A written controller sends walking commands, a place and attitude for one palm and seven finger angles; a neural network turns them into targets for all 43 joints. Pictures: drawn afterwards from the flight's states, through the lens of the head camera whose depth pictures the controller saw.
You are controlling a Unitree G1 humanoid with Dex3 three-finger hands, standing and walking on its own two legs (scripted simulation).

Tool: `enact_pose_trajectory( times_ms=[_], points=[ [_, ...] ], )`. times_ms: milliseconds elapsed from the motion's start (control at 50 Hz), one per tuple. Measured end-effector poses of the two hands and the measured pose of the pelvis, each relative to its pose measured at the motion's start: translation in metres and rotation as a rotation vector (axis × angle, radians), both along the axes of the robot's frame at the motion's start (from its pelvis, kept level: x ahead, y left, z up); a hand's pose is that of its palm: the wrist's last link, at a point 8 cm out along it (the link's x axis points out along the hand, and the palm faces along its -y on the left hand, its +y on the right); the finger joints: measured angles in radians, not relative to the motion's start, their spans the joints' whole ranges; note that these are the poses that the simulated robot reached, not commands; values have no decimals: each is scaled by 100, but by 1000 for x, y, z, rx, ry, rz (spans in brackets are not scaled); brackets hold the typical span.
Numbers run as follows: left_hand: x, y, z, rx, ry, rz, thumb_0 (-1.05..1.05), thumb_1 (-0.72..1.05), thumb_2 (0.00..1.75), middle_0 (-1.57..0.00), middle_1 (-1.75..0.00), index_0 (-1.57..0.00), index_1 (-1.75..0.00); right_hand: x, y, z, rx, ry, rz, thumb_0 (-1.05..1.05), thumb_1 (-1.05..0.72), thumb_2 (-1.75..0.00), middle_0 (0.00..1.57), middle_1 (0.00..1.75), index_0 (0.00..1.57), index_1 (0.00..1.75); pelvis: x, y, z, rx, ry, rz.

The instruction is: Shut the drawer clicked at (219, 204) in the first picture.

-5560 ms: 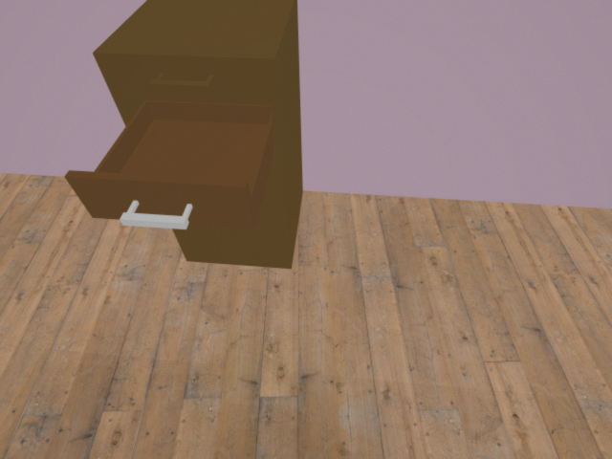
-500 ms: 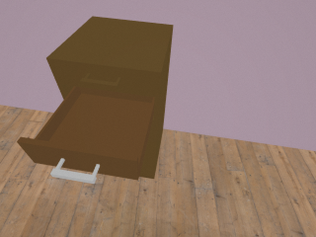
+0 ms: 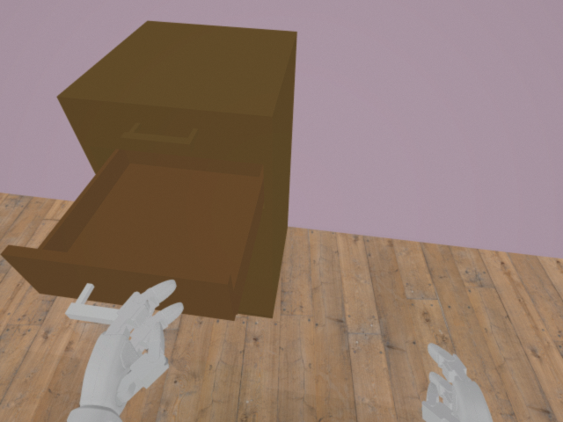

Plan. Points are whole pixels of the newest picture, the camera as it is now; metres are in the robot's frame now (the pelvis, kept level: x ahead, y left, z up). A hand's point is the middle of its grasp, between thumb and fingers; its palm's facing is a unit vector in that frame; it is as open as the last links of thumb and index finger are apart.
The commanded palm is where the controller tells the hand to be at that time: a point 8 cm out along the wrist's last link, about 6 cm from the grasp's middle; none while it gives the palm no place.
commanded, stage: raise the hand and make a fist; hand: left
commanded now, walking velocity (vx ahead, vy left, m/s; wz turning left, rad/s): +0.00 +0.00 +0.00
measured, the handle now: (115, 305) +0.33 +0.29 -0.06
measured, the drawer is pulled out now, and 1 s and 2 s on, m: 0.30 0.30 0.30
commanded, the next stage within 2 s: bring the fist close to the handle in 1.58 s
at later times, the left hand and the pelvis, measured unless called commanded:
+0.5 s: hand (116, 397) +0.17 +0.21 +0.00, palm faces -0.15 -0.99 -0.05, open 3.9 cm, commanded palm +0.11 +0.29 +0.00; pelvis -0.03 -0.02 -0.05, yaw +0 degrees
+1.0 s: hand (58, 407) +0.15 +0.27 +0.02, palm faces -0.06 -1.00 -0.07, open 3.2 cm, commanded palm +0.12 +0.32 +0.03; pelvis -0.03 +0.04 -0.04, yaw +1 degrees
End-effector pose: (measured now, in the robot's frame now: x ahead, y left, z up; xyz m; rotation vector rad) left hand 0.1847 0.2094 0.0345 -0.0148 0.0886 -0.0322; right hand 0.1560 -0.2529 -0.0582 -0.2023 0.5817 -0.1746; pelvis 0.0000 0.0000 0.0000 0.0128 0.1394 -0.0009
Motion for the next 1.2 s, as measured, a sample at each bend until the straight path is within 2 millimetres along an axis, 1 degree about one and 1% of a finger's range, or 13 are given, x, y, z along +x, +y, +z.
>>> enact_pose_trajectory(
  times_ms=[60,120,160,220,300,440,540,620,760,840,900,1040,1200],
  points=[
    [-28,-2,-37,5,61,-90,1,92,90,-41,-53,-41,-53,28,-12,13,-49,-71,40,1,-91,-90,20,30,20,30,-2,-11,-15,-4,32,5],
    [-63,18,-63,36,156,-53,1,91,90,-47,-59,-48,-59,53,-21,16,-96,-112,75,1,-91,-90,20,30,20,30,-4,-20,-30,-13,65,15],
    [-83,37,-63,61,153,39,1,90,90,-51,-64,-52,-63,66,-22,11,-111,-127,94,1,-91,-90,20,30,20,30,-5,-24,-38,-27,80,27],
    [-96,59,-40,126,30,143,2,90,90,-57,-70,-58,-70,77,-15,-5,-103,-128,130,1,-91,-90,19,30,20,30,-7,-28,-49,-50,96,49],
    [-79,61,-20,155,-130,96,2,90,90,-65,-79,-65,-78,73,5,-36,-41,-109,172,1,-91,-90,19,30,20,30,-15,-28,-58,-73,111,66],
    [-27,48,-45,68,86,-180,1,90,90,-78,-94,-79,-93,15,20,-67,63,31,99,1,-90,-90,20,30,21,30,-26,-26,-55,-54,122,35],
    [-32,74,-14,86,47,-43,2,90,90,-88,-105,-89,-104,-29,6,-60,50,113,-13,1,-90,-90,20,30,21,30,-24,-19,-41,-47,107,10],
    [-53,97,-6,121,24,47,2,90,90,-96,-113,-97,-113,-44,-6,-55,5,132,-48,1,-90,-90,20,30,20,30,-25,-9,-39,-56,111,18],
    [-70,89,-39,57,81,-65,1,90,90,-110,-129,-111,-128,-29,-2,-39,-88,36,6,2,-91,-90,20,30,20,30,-32,11,-46,-80,109,28],
    [-57,85,-26,68,-30,-94,2,90,90,-119,-137,-119,-137,-12,18,-27,-101,-25,54,1,-91,-90,20,30,20,30,-33,19,-46,-86,90,30],
    [-49,96,-12,91,-82,-61,2,90,90,-125,-144,-125,-143,1,38,-19,-76,-59,79,1,-91,-90,20,30,20,30,-32,25,-43,-90,77,34],
    [-51,114,-6,80,33,-31,1,90,90,-135,-155,-135,-154,22,79,-6,2,-110,132,1,-90,-90,20,30,20,30,-24,41,-34,-97,60,38],
    [-54,113,-2,83,23,-39,2,90,90,-139,-159,-139,-159,23,89,-12,-17,-60,176,1,-90,-90,20,30,21,30,-19,50,-33,-92,65,33]
  ],
)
